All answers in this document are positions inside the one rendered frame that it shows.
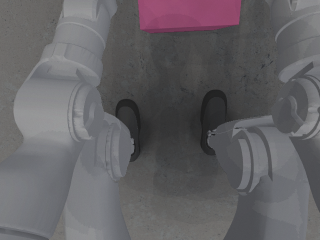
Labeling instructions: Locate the robot right upper arm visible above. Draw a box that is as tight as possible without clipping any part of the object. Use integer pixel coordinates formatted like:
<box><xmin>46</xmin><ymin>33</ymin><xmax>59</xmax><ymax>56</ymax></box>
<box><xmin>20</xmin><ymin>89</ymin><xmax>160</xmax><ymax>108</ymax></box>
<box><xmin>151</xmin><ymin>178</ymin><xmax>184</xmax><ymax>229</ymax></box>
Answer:
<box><xmin>271</xmin><ymin>74</ymin><xmax>320</xmax><ymax>213</ymax></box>

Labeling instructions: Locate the left robot forearm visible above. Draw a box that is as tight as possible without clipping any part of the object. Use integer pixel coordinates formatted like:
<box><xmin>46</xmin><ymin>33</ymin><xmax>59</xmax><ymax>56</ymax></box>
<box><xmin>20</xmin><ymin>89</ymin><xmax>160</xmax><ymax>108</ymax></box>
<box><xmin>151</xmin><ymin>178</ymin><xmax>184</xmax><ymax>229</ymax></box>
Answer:
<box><xmin>13</xmin><ymin>0</ymin><xmax>118</xmax><ymax>124</ymax></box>

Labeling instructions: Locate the robot left upper arm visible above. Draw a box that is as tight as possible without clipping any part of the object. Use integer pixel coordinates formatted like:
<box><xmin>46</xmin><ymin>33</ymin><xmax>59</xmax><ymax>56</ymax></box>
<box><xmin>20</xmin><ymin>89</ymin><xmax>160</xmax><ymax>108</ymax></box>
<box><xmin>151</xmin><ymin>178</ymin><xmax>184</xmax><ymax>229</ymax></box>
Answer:
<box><xmin>0</xmin><ymin>77</ymin><xmax>105</xmax><ymax>240</ymax></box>

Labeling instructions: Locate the right robot forearm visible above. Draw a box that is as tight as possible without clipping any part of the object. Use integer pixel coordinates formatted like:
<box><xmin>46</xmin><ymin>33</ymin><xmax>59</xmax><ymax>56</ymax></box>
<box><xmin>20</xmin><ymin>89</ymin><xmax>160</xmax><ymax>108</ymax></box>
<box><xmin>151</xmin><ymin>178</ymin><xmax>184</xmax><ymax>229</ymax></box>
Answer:
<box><xmin>265</xmin><ymin>0</ymin><xmax>320</xmax><ymax>83</ymax></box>

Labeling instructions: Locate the carton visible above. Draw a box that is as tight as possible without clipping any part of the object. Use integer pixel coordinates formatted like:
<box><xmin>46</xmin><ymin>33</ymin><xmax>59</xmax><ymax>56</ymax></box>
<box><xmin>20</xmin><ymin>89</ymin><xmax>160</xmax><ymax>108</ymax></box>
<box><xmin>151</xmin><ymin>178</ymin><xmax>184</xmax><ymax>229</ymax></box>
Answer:
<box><xmin>138</xmin><ymin>0</ymin><xmax>242</xmax><ymax>34</ymax></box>

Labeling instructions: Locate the right robot foot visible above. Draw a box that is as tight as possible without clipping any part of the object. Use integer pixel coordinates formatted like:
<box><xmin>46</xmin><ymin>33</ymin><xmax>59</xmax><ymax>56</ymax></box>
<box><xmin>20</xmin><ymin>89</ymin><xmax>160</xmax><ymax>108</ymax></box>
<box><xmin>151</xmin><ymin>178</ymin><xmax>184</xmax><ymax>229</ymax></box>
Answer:
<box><xmin>200</xmin><ymin>89</ymin><xmax>227</xmax><ymax>156</ymax></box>

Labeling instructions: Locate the robot right thigh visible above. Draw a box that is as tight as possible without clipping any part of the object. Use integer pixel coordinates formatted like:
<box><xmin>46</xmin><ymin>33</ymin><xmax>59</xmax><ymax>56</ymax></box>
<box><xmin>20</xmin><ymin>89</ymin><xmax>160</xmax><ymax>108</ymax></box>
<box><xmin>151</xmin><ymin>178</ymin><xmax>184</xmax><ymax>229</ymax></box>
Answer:
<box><xmin>223</xmin><ymin>126</ymin><xmax>310</xmax><ymax>240</ymax></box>

